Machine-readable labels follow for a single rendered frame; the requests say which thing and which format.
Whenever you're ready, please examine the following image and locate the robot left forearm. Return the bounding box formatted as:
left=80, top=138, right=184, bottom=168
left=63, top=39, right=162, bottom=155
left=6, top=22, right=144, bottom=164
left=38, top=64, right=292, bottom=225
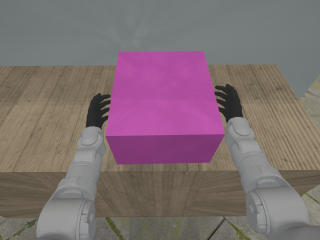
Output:
left=36, top=126, right=106, bottom=237

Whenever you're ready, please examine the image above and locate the right robot hand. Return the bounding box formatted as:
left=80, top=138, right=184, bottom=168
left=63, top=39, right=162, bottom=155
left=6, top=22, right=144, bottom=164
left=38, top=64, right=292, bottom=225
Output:
left=214, top=84, right=243, bottom=123

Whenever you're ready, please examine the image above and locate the robot left upper arm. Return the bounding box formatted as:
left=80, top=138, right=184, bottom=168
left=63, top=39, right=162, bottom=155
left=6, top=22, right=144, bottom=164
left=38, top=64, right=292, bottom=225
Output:
left=27, top=198, right=96, bottom=240

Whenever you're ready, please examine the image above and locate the left robot hand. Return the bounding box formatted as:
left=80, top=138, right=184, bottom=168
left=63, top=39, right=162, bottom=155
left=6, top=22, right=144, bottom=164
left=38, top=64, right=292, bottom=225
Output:
left=86, top=93, right=111, bottom=129

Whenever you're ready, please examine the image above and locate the carton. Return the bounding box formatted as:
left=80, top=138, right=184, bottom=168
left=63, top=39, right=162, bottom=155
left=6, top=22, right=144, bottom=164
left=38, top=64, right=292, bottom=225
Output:
left=105, top=51, right=225, bottom=165

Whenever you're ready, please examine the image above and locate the pedestal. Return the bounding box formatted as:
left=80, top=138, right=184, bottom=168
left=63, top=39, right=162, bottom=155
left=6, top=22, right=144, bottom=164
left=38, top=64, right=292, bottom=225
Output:
left=0, top=64, right=320, bottom=218

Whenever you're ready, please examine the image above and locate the robot right forearm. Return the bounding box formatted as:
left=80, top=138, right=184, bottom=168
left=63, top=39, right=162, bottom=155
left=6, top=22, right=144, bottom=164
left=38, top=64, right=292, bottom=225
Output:
left=224, top=117, right=309, bottom=223

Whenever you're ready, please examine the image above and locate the robot right upper arm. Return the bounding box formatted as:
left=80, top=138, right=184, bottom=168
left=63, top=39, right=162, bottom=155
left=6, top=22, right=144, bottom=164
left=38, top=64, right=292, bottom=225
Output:
left=245, top=186, right=320, bottom=240

